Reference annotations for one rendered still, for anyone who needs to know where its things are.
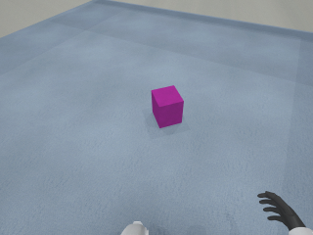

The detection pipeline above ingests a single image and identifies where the robot left shin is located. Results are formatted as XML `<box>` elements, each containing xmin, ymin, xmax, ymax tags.
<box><xmin>133</xmin><ymin>221</ymin><xmax>143</xmax><ymax>225</ymax></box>

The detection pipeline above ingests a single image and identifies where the carton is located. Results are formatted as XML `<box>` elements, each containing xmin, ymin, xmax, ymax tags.
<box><xmin>151</xmin><ymin>85</ymin><xmax>184</xmax><ymax>128</ymax></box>

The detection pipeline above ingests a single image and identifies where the robot left thigh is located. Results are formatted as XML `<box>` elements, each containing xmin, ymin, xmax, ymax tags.
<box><xmin>120</xmin><ymin>223</ymin><xmax>149</xmax><ymax>235</ymax></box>

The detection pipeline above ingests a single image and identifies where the right robot hand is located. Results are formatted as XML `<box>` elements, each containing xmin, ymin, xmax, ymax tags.
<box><xmin>257</xmin><ymin>191</ymin><xmax>306</xmax><ymax>231</ymax></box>

